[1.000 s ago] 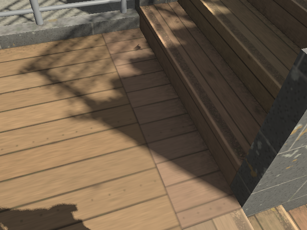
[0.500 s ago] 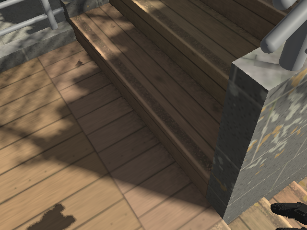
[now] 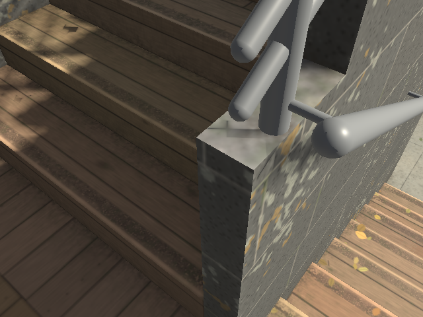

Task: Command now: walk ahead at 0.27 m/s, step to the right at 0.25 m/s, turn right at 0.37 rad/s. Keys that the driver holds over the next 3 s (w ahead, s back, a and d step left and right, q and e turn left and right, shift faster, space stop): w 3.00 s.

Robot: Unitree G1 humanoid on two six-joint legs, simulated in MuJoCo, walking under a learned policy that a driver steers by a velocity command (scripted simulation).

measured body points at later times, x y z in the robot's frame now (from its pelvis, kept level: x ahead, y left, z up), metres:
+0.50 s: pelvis +0.05 -0.06 +0.02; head +0.05 -0.05 +0.47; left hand +0.19 +0.19 -0.11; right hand +0.10 -0.33 -0.11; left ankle +0.04 +0.07 -0.73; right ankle +0.01 -0.13 -0.73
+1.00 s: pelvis +0.05 -0.05 +0.02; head +0.05 -0.06 +0.47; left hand +0.17 +0.22 -0.11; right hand +0.12 -0.33 -0.12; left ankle +0.04 +0.07 -0.73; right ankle +0.01 -0.13 -0.73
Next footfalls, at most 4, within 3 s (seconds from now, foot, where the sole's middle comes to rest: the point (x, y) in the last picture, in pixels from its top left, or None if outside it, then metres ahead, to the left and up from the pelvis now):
0.02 right None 0.05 -0.13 -0.76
0.32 left None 0.08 0.07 -0.76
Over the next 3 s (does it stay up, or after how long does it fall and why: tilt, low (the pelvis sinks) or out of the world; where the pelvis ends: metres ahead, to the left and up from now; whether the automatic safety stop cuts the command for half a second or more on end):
stays up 0.06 -0.06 0.02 its command is cut before an obstacle from the start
